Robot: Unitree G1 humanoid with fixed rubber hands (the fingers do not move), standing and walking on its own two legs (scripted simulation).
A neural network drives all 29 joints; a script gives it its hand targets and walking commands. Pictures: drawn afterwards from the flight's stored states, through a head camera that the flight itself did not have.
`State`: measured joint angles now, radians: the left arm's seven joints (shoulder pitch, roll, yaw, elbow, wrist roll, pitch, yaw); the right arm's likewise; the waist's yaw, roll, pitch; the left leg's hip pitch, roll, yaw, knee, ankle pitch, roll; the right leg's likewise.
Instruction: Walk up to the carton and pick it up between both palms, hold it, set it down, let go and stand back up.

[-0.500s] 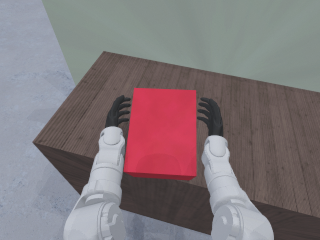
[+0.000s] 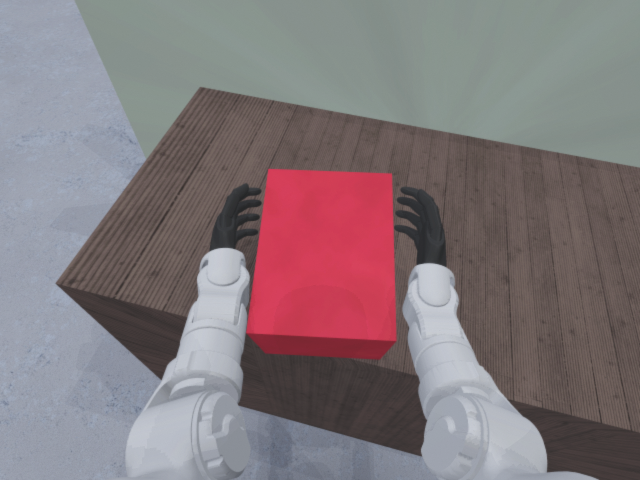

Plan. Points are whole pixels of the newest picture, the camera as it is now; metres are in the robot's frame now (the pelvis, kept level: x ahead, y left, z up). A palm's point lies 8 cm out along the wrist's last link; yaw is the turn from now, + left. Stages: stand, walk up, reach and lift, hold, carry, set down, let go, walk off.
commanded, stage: set down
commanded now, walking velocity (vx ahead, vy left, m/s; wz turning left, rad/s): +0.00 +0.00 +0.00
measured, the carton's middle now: (325, 267) +0.40 -0.03 -0.03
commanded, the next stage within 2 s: none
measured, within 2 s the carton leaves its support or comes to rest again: rests again in 1.06 s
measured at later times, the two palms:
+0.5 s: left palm (234, 241) +0.41 +0.09 +0.03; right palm (431, 256) +0.37 -0.17 +0.03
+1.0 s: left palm (234, 241) +0.41 +0.09 +0.03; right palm (432, 255) +0.37 -0.17 +0.03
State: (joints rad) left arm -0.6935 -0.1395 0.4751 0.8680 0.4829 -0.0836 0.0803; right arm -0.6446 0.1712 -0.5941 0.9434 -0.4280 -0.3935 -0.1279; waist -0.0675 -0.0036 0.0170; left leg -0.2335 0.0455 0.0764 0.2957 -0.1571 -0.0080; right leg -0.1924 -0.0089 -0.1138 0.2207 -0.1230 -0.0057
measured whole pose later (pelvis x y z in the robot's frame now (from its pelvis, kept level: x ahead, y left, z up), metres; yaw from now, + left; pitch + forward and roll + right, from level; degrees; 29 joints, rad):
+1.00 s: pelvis +0.00 +0.00 +0.00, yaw -1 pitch +10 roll -1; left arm -0.76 -0.15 0.59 0.92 0.57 -0.14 0.05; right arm -0.69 0.20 -0.74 0.93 -0.54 -0.40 -0.08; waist -0.07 -0.01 0.00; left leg -0.32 0.04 0.09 0.30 -0.15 0.00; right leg -0.29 -0.01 -0.10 0.24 -0.11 -0.01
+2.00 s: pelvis +0.00 +0.00 +0.00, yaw -1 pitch +14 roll -1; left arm -0.80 -0.10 0.57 0.97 0.56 -0.23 0.03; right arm -0.70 0.17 -0.68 0.97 -0.50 -0.46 -0.11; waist -0.07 0.00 -0.01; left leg -0.42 0.05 0.09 0.33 -0.15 -0.01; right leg -0.39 0.00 -0.09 0.26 -0.11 -0.01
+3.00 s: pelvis -0.05 +0.00 -0.04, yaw -4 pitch +24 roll -1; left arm -1.11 0.22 -0.04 1.57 -0.21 -0.39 0.08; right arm -0.96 -0.26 -0.02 1.39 0.28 -0.34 -0.08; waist -0.06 0.02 -0.24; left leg -0.85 0.07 0.08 0.65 -0.23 0.00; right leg -0.85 0.01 -0.04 0.61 -0.18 -0.02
